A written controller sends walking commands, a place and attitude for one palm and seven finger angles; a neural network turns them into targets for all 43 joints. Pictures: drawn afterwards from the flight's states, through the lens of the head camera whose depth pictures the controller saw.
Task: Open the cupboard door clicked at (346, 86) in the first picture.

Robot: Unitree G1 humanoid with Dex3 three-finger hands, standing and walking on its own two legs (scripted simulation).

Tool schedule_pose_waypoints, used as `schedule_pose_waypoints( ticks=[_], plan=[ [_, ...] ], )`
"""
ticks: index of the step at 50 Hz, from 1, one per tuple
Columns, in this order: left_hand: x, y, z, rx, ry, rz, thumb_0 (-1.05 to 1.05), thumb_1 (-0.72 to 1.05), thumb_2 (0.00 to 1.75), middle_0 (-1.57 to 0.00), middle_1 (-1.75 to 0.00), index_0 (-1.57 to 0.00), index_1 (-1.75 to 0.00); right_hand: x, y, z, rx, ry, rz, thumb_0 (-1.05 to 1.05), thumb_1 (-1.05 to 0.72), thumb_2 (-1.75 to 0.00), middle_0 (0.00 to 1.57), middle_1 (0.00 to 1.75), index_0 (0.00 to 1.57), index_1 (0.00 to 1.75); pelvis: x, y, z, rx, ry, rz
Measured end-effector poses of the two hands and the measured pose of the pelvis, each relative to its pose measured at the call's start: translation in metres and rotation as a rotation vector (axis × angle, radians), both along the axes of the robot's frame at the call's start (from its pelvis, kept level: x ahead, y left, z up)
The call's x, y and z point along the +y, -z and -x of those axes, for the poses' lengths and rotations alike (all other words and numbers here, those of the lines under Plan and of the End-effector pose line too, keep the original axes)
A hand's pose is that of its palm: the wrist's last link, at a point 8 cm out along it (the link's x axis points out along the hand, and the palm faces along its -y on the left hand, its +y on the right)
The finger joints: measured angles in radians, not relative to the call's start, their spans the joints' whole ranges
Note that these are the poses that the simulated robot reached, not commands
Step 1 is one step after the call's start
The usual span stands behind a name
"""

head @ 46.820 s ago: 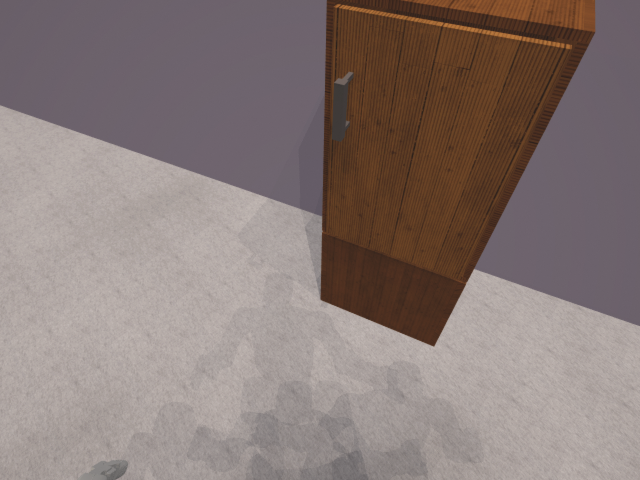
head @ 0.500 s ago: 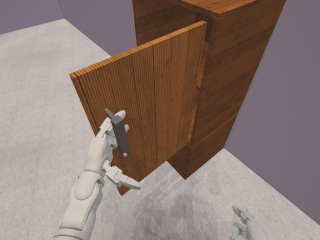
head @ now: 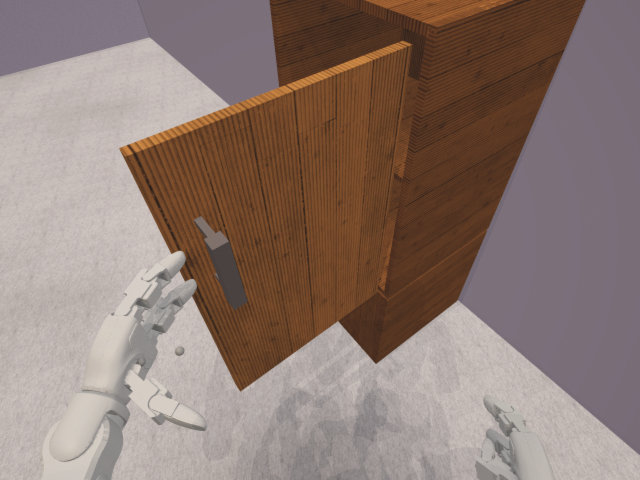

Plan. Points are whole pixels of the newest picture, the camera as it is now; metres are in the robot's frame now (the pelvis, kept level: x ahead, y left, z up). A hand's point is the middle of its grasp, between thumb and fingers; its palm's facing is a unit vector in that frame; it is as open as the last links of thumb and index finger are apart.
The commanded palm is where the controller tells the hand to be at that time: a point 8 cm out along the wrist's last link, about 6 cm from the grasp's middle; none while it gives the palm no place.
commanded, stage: slide the hand sideways off the handle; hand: left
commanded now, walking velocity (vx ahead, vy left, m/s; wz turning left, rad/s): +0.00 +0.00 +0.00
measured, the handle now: (220, 263) +0.35 +0.16 +0.09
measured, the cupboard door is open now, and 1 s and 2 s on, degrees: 91 91 91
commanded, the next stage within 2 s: draw the hand back to the body in 0.26 s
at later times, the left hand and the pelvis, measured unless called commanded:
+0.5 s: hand (135, 364) +0.22 +0.22 +0.09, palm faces -0.07 -1.00 -0.04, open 16.3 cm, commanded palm +0.19 +0.28 +0.10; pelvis -0.01 +0.02 +0.00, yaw +0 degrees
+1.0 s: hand (66, 360) +0.20 +0.26 +0.13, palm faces +0.23 -0.94 -0.25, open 15.5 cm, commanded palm +0.16 +0.31 +0.15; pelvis +0.00 +0.03 +0.02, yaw +0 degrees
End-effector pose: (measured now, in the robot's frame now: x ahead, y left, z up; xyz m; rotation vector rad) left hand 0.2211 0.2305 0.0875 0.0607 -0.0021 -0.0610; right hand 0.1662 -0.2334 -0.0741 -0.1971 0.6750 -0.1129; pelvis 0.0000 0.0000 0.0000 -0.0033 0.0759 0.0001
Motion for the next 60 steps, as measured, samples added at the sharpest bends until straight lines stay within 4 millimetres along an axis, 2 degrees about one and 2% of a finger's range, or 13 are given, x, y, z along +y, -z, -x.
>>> schedule_pose_waypoints(
  ticks=[13,17,22,27,33,42,45,51,60],
  plan=[
    [0.040,-0.001,0.022,0.006,-0.025,0.011,-0.02,-0.50,0.30,-0.16,-0.30,-0.16,-0.30,-0.001,-0.003,0.004,-0.040,0.002,0.025,0.02,-0.90,-0.90,0.20,0.30,0.20,0.30,0.004,0.002,0.005,0.005,-0.004,0.009],
    [0.044,0.001,0.025,0.001,-0.016,0.023,-0.02,-0.50,0.30,-0.15,-0.30,-0.15,-0.30,0.006,-0.004,0.008,-0.055,-0.002,0.029,0.02,-0.90,-0.90,0.20,0.30,0.20,0.30,0.010,0.003,0.009,0.004,-0.007,0.016],
    [0.040,0.002,0.022,-0.008,0.007,0.033,-0.02,-0.50,0.30,-0.15,-0.30,-0.15,-0.30,0.017,-0.005,0.012,-0.068,-0.010,0.026,0.02,-0.90,-0.90,0.20,0.30,0.20,0.30,0.018,0.004,0.014,0.003,-0.007,0.020],
    [0.042,-0.009,0.019,-0.024,0.011,0.016,-0.02,-0.50,0.30,-0.15,-0.30,-0.15,-0.30,0.031,-0.009,0.015,-0.084,-0.011,0.007,0.02,-0.90,-0.90,0.20,0.30,0.21,0.30,0.024,0.002,0.014,-0.010,-0.001,0.022],
    [0.054,-0.022,0.028,-0.021,-0.013,0.003,-0.02,-0.50,0.30,-0.15,-0.30,-0.15,-0.30,0.044,-0.015,0.012,-0.107,-0.022,-0.013,0.02,-0.90,-0.90,0.20,0.30,0.21,0.30,0.030,-0.002,0.011,-0.027,0.001,0.025],
    [0.069,-0.035,0.043,-0.013,-0.042,-0.004,-0.02,-0.49,0.30,-0.15,-0.30,-0.15,-0.30,0.049,-0.026,-0.001,-0.143,-0.054,0.007,0.02,-0.90,-0.90,0.20,0.30,0.21,0.30,0.034,-0.007,0.009,-0.053,-0.012,0.031],
    [0.074,-0.040,0.045,-0.012,-0.070,-0.047,-0.02,-0.46,0.32,-0.15,-0.30,-0.15,-0.30,0.050,-0.030,-0.006,-0.153,-0.062,0.019,0.02,-0.90,-0.90,0.20,0.30,0.21,0.30,0.034,-0.009,0.008,-0.064,-0.012,0.030],
    [0.079,-0.054,0.051,-0.006,-0.325,-0.213,-0.02,-0.32,0.38,-0.16,-0.30,-0.16,-0.30,0.052,-0.037,-0.011,-0.114,-0.059,0.036,0.02,-0.90,-0.90,0.20,0.30,0.21,0.30,0.034,-0.020,0.004,-0.094,-0.002,0.021],
    [0.086,-0.073,0.048,-0.021,-0.450,-0.314,-0.01,-0.03,0.50,-0.17,-0.30,-0.17,-0.30,0.053,-0.028,-0.014,-0.010,-0.063,0.022,0.02,-0.90,-0.90,0.20,0.30,0.21,0.30,0.033,-0.031,-0.010,-0.124,0.008,0.007]
  ],
)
